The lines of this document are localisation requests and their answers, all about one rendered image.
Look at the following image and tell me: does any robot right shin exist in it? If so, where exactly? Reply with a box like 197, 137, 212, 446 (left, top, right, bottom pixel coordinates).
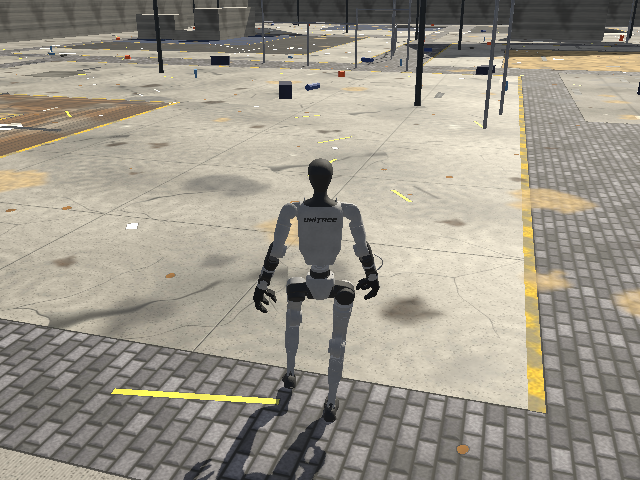
327, 340, 346, 408

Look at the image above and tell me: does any robot left upper arm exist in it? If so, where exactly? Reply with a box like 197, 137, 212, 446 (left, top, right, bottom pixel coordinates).
270, 202, 300, 258

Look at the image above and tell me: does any robot left shin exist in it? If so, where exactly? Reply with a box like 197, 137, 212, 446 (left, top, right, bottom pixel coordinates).
285, 309, 299, 376

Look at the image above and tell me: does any robot left hand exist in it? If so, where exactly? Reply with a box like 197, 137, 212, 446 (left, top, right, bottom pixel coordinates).
253, 286, 277, 313

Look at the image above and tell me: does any robot right forearm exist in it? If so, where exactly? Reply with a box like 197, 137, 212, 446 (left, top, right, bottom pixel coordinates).
359, 241, 378, 281

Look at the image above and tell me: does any robot shin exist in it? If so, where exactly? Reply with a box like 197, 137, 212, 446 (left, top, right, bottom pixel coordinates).
327, 340, 346, 408
285, 309, 299, 376

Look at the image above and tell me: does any robot left forearm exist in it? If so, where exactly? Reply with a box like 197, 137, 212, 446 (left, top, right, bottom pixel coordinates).
257, 242, 279, 290

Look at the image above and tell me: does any robot right hand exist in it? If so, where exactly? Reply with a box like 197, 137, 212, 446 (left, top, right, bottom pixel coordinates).
356, 277, 380, 300

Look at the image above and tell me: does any robot right upper arm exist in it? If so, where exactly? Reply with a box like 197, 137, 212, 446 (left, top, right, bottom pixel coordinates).
341, 202, 370, 257

